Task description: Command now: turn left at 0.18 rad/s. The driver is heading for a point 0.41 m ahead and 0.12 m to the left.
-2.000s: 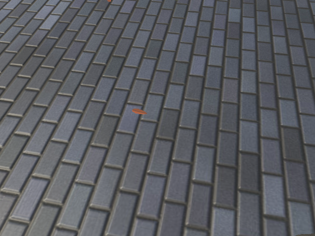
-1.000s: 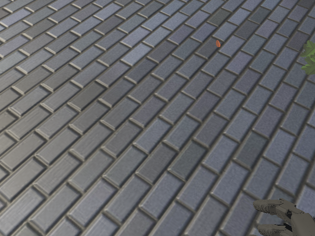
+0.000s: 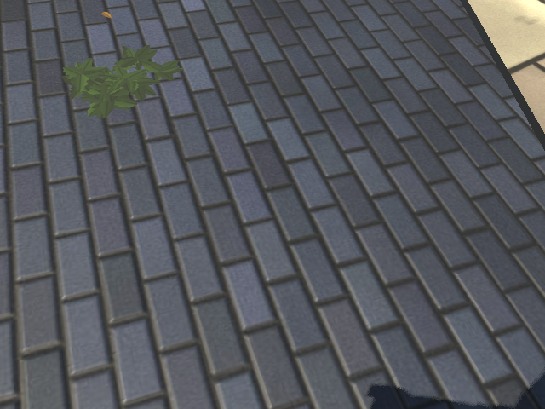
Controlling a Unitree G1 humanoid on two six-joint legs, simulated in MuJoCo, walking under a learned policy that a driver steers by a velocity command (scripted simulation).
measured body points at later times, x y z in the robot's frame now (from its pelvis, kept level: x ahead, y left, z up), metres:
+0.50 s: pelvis -0.02 +0.00 -0.01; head +0.02 +0.03 +0.44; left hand -0.02 +0.30 -0.13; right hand +0.23 -0.19 -0.11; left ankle -0.06 +0.10 -0.73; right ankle -0.03 -0.11 -0.74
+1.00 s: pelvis -0.01 +0.04 -0.01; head +0.01 +0.04 +0.44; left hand -0.06 +0.32 -0.13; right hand +0.22 -0.13 -0.12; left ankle -0.06 +0.09 -0.74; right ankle +0.02 -0.07 -0.71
